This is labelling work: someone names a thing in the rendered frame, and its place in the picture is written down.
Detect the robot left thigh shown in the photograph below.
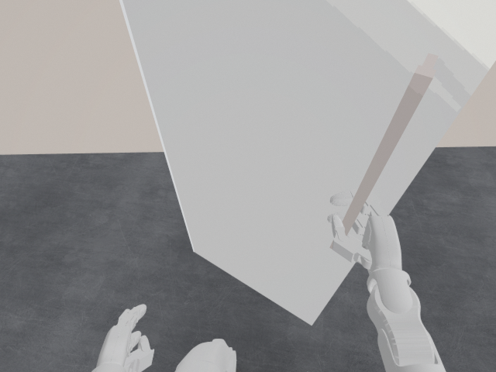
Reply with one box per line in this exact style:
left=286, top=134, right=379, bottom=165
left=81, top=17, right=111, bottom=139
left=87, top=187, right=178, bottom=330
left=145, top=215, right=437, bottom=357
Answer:
left=175, top=342, right=236, bottom=372

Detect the right robot forearm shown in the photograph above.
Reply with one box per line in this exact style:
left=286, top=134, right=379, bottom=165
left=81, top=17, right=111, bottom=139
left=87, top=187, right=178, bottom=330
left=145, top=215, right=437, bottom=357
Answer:
left=367, top=267, right=446, bottom=372

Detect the left robot hand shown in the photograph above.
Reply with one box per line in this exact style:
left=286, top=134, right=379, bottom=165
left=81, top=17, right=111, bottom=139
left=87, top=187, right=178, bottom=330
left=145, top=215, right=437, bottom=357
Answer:
left=96, top=304, right=154, bottom=372

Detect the right robot hand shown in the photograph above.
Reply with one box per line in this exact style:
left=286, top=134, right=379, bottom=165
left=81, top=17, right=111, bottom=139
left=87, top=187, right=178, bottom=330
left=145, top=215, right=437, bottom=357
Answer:
left=327, top=189, right=402, bottom=275

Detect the fridge door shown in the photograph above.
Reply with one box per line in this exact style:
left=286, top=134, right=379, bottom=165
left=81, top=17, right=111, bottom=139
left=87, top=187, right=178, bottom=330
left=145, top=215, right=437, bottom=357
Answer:
left=122, top=0, right=496, bottom=326

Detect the handle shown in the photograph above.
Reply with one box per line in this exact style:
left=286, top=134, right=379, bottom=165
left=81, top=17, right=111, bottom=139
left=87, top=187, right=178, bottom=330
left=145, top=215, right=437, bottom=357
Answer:
left=330, top=53, right=438, bottom=249

